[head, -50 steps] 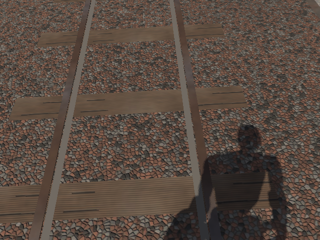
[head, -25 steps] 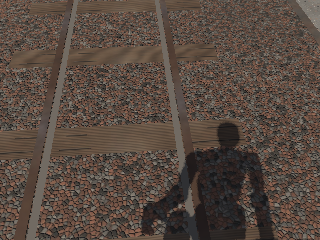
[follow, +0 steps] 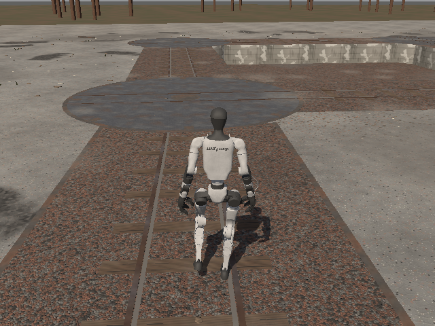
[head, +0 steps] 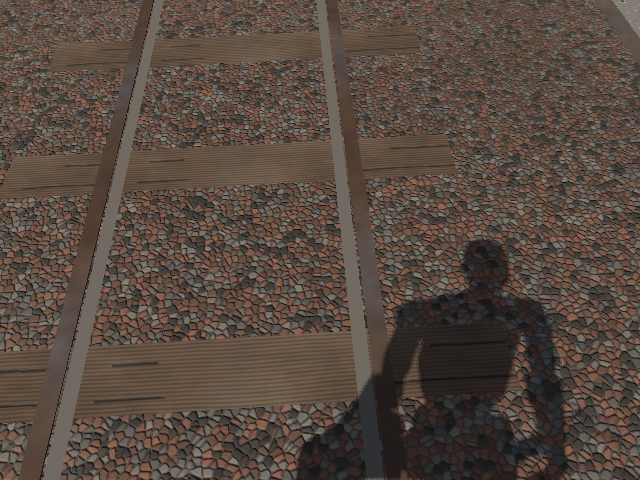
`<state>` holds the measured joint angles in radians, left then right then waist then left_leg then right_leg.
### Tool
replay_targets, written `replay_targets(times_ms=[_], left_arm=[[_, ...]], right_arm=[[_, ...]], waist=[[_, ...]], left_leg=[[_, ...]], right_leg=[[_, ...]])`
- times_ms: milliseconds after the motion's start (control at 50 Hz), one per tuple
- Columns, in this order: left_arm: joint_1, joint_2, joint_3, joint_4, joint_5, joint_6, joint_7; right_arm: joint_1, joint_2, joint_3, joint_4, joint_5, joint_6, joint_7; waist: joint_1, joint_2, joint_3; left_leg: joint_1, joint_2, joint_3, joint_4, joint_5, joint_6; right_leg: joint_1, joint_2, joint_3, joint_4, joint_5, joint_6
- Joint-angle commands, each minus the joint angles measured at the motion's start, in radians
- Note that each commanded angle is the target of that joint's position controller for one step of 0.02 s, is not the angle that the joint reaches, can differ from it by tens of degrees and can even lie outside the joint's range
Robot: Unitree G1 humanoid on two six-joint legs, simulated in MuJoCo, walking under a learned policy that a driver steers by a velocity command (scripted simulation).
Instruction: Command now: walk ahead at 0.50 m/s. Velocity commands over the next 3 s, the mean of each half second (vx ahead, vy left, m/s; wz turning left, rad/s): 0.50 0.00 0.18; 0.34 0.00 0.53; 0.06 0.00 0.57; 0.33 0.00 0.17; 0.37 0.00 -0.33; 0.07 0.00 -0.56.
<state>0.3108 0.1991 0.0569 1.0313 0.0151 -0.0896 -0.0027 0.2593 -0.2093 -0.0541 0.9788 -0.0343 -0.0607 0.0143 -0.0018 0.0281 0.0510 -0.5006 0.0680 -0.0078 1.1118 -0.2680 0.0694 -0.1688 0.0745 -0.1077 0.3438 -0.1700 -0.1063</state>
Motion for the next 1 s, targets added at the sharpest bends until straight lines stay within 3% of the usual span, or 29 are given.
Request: replay_targets(times_ms=[20,120,180,240,300,320,340,360,380,400,420,440,460,480,500,580,660,720,780,820,860,880,900,920,940,960,980,1000], left_arm=[[0.061,0.090,0.008,-0.020,-0.003,-0.024,0.003],[0.149,0.083,-0.002,-0.005,-0.004,-0.021,0.003],[0.207,0.092,-0.003,0.013,-0.001,-0.021,0.009],[0.222,0.101,0.000,0.026,0.011,-0.018,0.019],[0.187,0.119,0.007,0.028,0.017,-0.015,0.032],[0.176,0.128,0.010,0.027,0.019,-0.010,0.033],[0.162,0.131,0.010,0.019,0.014,-0.004,0.033],[0.156,0.112,0.002,-0.017,0.007,-0.004,0.031],[0.246,0.036,-0.009,-0.044,-0.022,-0.008,0.008],[0.145,0.106,0.007,-0.059,0.001,-0.011,0.007],[0.040,0.117,0.010,-0.101,-0.001,-0.023,0.001],[0.004,0.112,0.010,-0.111,0.000,-0.031,0.001],[-0.007,0.104,0.011,-0.117,0.012,-0.023,0.003],[0.008,0.091,0.009,-0.122,0.024,-0.005,0.001],[0.009,0.081,0.009,-0.130,0.028,0.011,0.000],[-0.109,0.079,0.007,-0.188,0.032,0.044,-0.008],[-0.278,0.093,0.007,-0.259,0.026,0.050,-0.012],[-0.342,0.089,-0.002,-0.295,0.018,0.047,-0.011],[-0.400,0.090,-0.014,-0.329,0.006,0.041,-0.005],[-0.381,0.109,-0.015,-0.335,0.001,0.032,0.002],[-0.247,0.151,-0.005,-0.303,-0.001,0.020,0.015],[-0.140,0.171,0.001,-0.278,0.002,0.005,0.024],[-0.008,0.227,0.013,-0.264,0.020,-0.009,0.036],[0.001,0.282,0.019,-0.286,0.029,0.001,0.031],[-0.014,0.260,0.026,-0.303,-0.004,0.024,0.024],[-0.099,0.165,0.004,-0.330,-0.009,0.035,0.026],[-0.160,0.105,-0.016,-0.338,-0.009,0.042,0.029],[-0.177,0.101,-0.022,-0.338,0.000,0.047,0.034]], right_arm=[[0.045,-0.022,-0.006,-0.035,-0.006,0.020,0.012],[-0.175,-0.019,0.005,-0.111,0.008,0.018,0.017],[-0.261,-0.018,0.012,-0.139,0.013,0.015,0.015],[-0.298,-0.030,0.011,-0.160,0.013,0.008,0.014],[-0.212,-0.049,-0.003,-0.143,0.010,-0.002,0.008],[-0.108,-0.063,-0.014,-0.109,0.008,-0.007,0.003],[0.046,-0.084,-0.029,-0.056,0.000,-0.015,-0.002],[0.210,-0.162,-0.054,-0.023,-0.020,-0.019,-0.010],[0.237,-0.249,-0.075,-0.017,-0.016,-0.012,-0.008],[0.153,-0.219,-0.070,-0.027,0.019,0.002,0.001],[0.061,-0.179,-0.058,-0.049,0.024,0.005,0.001],[0.023,-0.134,-0.047,-0.053,0.021,0.001,0.002],[0.008,-0.114,-0.041,-0.054,0.024,-0.004,-0.003],[0.005,-0.092,-0.033,-0.049,0.029,-0.009,-0.008],[0.024,-0.095,-0.032,-0.045,0.032,-0.017,-0.010],[0.104,-0.146,-0.042,-0.041,0.037,-0.022,-0.017],[0.194,-0.144,-0.041,-0.043,0.035,-0.013,-0.015],[0.237,-0.151,-0.040,-0.045,0.032,-0.004,-0.024],[0.272,-0.152,-0.040,-0.052,0.022,0.014,-0.035],[0.254,-0.159,-0.044,-0.069,0.014,0.023,-0.044],[0.171,-0.181,-0.052,-0.106,0.013,0.020,-0.047],[0.128,-0.190,-0.055,-0.122,0.025,0.011,-0.039],[0.115,-0.153,-0.045,-0.166,0.049,-0.001,-0.032],[0.289,-0.061,-0.035,-0.168,0.078,0.009,-0.048],[0.354,-0.161,-0.049,-0.155,0.057,0.030,-0.061],[0.281,-0.189,-0.059,-0.134,0.027,0.052,-0.056],[0.201,-0.177,-0.058,-0.149,0.011,0.064,-0.042],[0.164,-0.158,-0.057,-0.161,0.009,0.077,-0.028]], waist=[[-0.033,-0.077,0.021],[0.020,-0.088,0.050],[0.049,-0.096,0.053],[0.049,-0.100,0.062],[-0.005,-0.107,0.015],[-0.048,-0.104,-0.042],[-0.112,-0.079,-0.121],[-0.165,0.001,-0.229],[-0.099,0.233,-0.309],[-0.081,0.077,-0.252],[-0.061,0.034,-0.121],[-0.033,-0.038,-0.066],[-0.005,-0.048,-0.041],[0.022,-0.031,-0.046],[0.030,-0.018,-0.053],[0.014,0.002,-0.016],[-0.046,0.021,0.003],[-0.063,0.031,-0.006],[-0.086,0.062,-0.028],[-0.072,0.077,-0.038],[-0.004,0.089,-0.076],[0.057,0.069,-0.116],[0.098,-0.010,-0.236],[0.005,-0.238,-0.380],[-0.005,-0.228,-0.492],[-0.022,-0.097,-0.350],[-0.025,-0.070,-0.219],[-0.032,-0.098,-0.160]], left_leg=[[-0.092,0.041,0.014,-0.052,0.091,-0.027],[-0.138,0.031,0.063,-0.323,0.244,-0.050],[-0.130,0.006,0.085,-0.438,0.271,-0.037],[-0.130,-0.012,0.090,-0.506,0.218,0.003],[0.022,-0.080,0.119,-0.552,0.104,0.065],[0.134,-0.118,0.134,-0.582,0.088,0.089],[0.325,-0.133,0.127,-0.637,0.127,0.117],[0.574,0.055,-0.110,-0.640,0.090,0.178],[0.817,0.309,-0.662,-0.774,0.065,0.351],[0.771,0.268,-0.687,-0.836,-0.006,0.319],[0.636,0.243,-0.533,-0.848,0.044,0.286],[0.525,0.202,-0.448,-0.872,0.174,0.254],[0.446,0.159,-0.378,-0.881,0.274,0.229],[0.393,0.122,-0.322,-0.890,0.332,0.209],[0.372,0.107,-0.300,-0.894,0.372,0.206],[0.335,0.065,-0.269,-0.935,0.352,0.200],[0.404,0.049,-0.292,-0.932,0.376,0.153],[0.456,0.027,-0.259,-0.829,0.704,0.114],[0.503,0.011,-0.271,-0.739,0.836,0.088],[0.517,0.003,-0.300,-0.675,0.857,0.071],[0.471,-0.021,-0.326,-0.567,0.891,0.029],[0.426,-0.056,-0.322,-0.442,0.850,0.005],[0.278,-0.095,-0.296,-0.224,0.541,-0.019],[0.071,-0.247,-0.149,0.082,-0.450,-0.030],[0.036,-0.207,-0.107,0.213,-0.429,-0.027],[0.015,-0.159,-0.104,0.230,-0.317,-0.043],[0.001,-0.134,-0.084,0.181,-0.262,-0.059],[0.003,-0.114,-0.077,0.159,-0.230,-0.077]], right_leg=[[0.000,-0.266,0.219,-0.223,0.205,-0.107],[0.068,-0.234,0.157,-0.231,0.318,-0.086],[0.156,-0.252,0.147,-0.216,0.369,-0.086],[0.261,-0.294,0.111,-0.186,0.430,-0.084],[0.305,-0.311,0.044,-0.029,0.752,-0.053],[0.306,-0.302,0.021,0.112,0.848,-0.041],[0.236,-0.272,-0.016,0.310,0.802,-0.018],[0.020,-0.236,-0.047,0.608,0.486,0.007],[-0.372,-0.010,-0.025,0.974,-0.312,0.052],[-0.492,-0.059,0.140,1.033,-0.295,0.036],[-0.532,-0.106,0.143,0.998,-0.191,0.032],[-0.493,-0.137,0.144,0.929,-0.127,0.037],[-0.444,-0.156,0.147,0.874,-0.112,0.050],[-0.391,-0.168,0.148,0.829,-0.109,0.066],[-0.368,-0.166,0.143,0.798,-0.116,0.082],[-0.440,-0.169,0.113,0.663,-0.037,0.135],[-0.531,-0.158,0.111,0.508,0.102,0.158],[-0.516,-0.113,0.098,0.430,0.128,0.152],[-0.475,-0.059,0.090,0.353,0.116,0.134],[-0.404,-0.034,0.109,0.271,0.092,0.116],[-0.202,-0.009,0.126,0.145,0.089,0.084],[-0.042,-0.032,0.136,0.041,0.222,0.063],[0.228,-0.223,0.264,0.078,0.524,0.019],[0.471,-0.567,0.516,0.226,1.175,-0.094],[0.412,-0.612,0.667,0.172,1.044,-0.186],[0.258,-0.522,0.561,0.104,0.797,-0.166],[0.133,-0.436,0.425,0.051,0.647,-0.123],[0.059,-0.385,0.345,0.013,0.576,-0.100]])
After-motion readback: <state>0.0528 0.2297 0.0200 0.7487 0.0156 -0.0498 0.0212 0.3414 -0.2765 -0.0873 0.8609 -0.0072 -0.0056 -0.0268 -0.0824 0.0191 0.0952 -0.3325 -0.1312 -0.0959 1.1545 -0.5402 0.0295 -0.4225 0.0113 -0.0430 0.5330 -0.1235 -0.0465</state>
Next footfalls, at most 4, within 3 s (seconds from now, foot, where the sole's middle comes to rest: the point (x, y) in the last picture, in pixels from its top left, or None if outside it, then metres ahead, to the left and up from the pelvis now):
0.34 left None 0.35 0.11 -0.78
0.90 right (325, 398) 0.67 0.04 -0.78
1.38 left None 0.47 0.18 -0.78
1.86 right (297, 392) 0.68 0.10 -0.78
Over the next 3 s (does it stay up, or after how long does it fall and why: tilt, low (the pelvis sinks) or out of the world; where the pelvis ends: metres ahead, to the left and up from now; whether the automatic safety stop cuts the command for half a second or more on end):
stays up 0.81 0.33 0.00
